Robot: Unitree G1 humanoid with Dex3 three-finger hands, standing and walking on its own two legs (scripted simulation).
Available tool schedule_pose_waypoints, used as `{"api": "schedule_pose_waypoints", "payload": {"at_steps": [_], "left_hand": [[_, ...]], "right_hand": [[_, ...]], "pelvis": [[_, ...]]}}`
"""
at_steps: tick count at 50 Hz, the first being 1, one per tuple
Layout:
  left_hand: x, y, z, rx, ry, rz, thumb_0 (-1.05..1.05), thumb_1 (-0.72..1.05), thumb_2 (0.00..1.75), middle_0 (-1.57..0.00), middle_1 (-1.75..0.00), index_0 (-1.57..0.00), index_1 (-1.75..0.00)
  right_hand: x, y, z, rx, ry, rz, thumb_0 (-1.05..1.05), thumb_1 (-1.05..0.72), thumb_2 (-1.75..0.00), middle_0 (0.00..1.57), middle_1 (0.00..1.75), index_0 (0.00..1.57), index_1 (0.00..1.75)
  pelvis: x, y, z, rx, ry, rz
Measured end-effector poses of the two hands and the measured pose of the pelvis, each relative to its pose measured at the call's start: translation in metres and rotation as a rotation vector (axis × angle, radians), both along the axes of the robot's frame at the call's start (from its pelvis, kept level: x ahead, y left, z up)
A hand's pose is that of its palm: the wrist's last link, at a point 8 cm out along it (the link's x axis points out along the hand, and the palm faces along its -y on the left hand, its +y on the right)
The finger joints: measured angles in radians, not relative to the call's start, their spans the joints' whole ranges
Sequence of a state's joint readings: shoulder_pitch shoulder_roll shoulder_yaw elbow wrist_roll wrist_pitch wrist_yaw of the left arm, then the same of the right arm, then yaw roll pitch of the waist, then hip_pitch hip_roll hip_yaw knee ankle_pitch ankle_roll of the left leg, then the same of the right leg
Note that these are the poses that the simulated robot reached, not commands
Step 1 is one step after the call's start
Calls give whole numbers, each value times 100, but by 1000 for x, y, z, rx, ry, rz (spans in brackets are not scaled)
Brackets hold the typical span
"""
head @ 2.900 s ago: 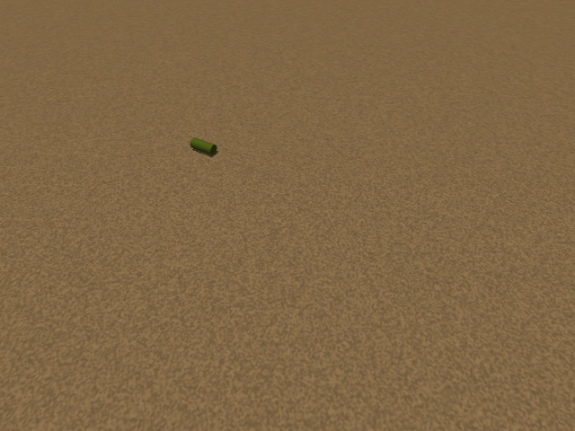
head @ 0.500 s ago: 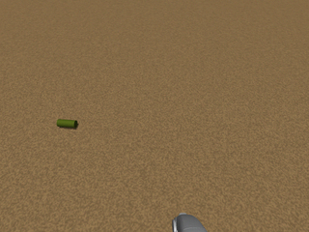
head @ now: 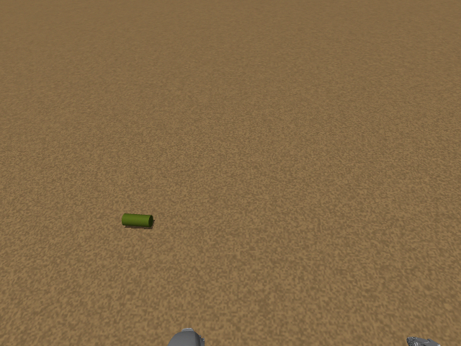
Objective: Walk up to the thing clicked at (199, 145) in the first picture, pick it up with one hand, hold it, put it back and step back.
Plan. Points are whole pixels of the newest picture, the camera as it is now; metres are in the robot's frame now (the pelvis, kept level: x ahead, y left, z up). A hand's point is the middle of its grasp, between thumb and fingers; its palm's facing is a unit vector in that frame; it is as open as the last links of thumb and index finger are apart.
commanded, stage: walk up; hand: left
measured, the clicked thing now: (137, 220) +0.82 +0.53 -0.72
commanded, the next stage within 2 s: none
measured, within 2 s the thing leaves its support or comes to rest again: neither
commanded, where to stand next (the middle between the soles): +0.43 +0.41 m, yaw -7 degrees
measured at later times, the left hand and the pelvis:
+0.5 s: hand (38, 290) +0.26 +0.43 -0.11, palm faces -0.06 -0.84 -0.54, open 7.4 cm; pelvis +0.15 +0.14 +0.00, yaw -4 degrees
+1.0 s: hand out of the picture +0.35 +0.63 -0.13, palm faces -0.10 -0.85 -0.52, open 7.4 cm; pelvis +0.27 +0.32 +0.00, yaw -4 degrees
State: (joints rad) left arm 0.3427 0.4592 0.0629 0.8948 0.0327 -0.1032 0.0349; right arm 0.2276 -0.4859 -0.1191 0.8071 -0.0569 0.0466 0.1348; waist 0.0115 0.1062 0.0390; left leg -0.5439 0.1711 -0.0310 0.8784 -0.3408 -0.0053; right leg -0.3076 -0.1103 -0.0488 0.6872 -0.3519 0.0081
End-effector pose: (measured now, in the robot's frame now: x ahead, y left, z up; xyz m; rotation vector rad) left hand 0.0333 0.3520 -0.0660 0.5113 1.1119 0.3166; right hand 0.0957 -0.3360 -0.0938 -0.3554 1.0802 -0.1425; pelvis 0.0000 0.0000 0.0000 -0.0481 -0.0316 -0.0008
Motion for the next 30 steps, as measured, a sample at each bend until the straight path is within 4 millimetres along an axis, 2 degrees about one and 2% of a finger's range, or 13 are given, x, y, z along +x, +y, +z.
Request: {"api": "schedule_pose_waypoints", "payload": {"at_steps": [3, 6, 13, 16, 19, 21, 24, 30], "left_hand": [[16, 45, -18, 12, 46, 3, 1, 90, 90, -21, -30, -21, -30], [41, 73, -30, 17, 87, 19, 1, 90, 90, -21, -30, -20, -30], [119, 85, -18, -52, 67, -66, 1, 91, 90, -20, -30, -20, -30], [151, 86, -10, -61, 57, -99, 1, 91, 90, -21, -30, -20, -30], [181, 90, -4, -53, 36, -121, 1, 90, 90, -21, -30, -20, -30], [199, 96, -4, -32, 0, -131, 1, 90, 90, -21, -30, -20, -30], [214, 111, 1, -4, -46, -108, 1, 90, 90, -21, -30, -20, -30], [223, 152, 18, 33, -57, -69, 0, 90, 90, -21, -30, -20, -30]], "right_hand": [[19, 21, 5, -55, -33, -18, 1, -91, -90, 20, 30, 20, 30], [20, 44, 8, -75, -43, -64, 0, -91, -90, 20, 30, 20, 30], [-1, 97, 13, -41, 80, -148, 1, -91, -90, 20, 30, 21, 30], [-3, 115, 5, -14, 131, -165, 1, -90, -90, 20, 30, 21, 30], [3, 131, -10, 21, 170, -183, 1, -90, -90, 20, 30, 21, 30], [14, 140, -23, 42, 184, -182, 1, -90, -90, 20, 30, 21, 30], [43, 159, -35, 63, 189, -156, 1, -91, -90, 20, 30, 20, 30], [119, 190, -31, 78, 98, -93, 1, -91, -90, 20, 30, 21, 30]], "pelvis": [[21, 34, -13, 20, 2, -8], [38, 58, -15, 25, 2, -22], [79, 95, 9, 43, 2, -48], [98, 108, 12, 48, 3, -57], [119, 119, 9, 53, 5, -65], [133, 124, 1, 55, 6, -73], [147, 135, -3, 29, -8, -70], [174, 168, 4, 17, -15, -54]]}}
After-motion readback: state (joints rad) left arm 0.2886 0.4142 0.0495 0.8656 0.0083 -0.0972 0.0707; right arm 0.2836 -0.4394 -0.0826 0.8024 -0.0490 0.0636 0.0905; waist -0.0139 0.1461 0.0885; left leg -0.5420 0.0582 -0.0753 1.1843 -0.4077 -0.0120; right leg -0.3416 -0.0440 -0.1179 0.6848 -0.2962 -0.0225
